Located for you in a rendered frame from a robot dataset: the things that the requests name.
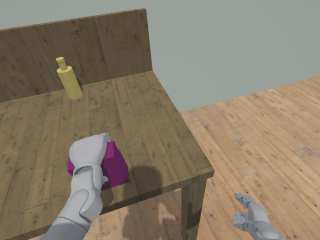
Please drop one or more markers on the robot right hand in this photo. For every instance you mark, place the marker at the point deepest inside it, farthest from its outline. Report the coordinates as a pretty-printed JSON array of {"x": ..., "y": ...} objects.
[{"x": 256, "y": 214}]

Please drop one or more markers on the right robot forearm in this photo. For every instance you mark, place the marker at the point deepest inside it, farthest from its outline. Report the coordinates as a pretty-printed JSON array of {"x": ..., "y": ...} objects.
[{"x": 265, "y": 231}]

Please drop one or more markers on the table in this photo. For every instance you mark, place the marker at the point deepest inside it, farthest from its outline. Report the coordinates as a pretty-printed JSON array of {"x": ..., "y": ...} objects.
[{"x": 110, "y": 56}]

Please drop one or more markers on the left robot forearm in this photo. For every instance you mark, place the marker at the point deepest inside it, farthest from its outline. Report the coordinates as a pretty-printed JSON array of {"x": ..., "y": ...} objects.
[{"x": 82, "y": 207}]

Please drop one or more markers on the robot left hand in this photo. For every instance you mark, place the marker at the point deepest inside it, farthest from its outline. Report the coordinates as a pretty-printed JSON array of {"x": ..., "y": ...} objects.
[{"x": 91, "y": 149}]

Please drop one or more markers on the sponge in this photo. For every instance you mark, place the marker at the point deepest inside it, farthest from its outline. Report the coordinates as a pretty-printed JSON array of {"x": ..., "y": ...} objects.
[{"x": 113, "y": 167}]

